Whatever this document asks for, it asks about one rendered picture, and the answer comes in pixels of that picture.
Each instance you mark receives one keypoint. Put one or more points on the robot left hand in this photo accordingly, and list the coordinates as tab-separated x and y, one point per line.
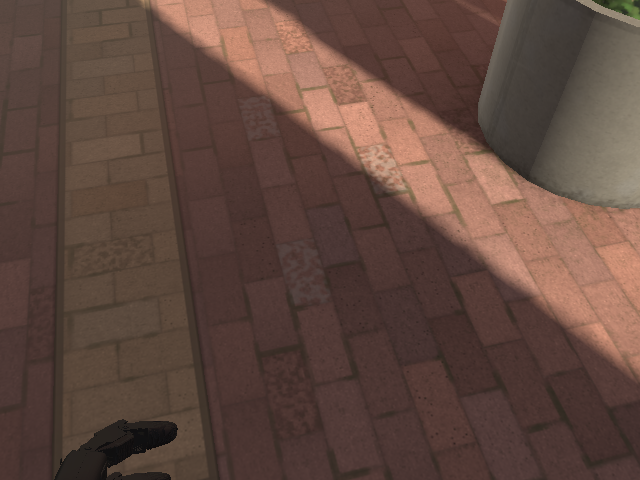
112	445

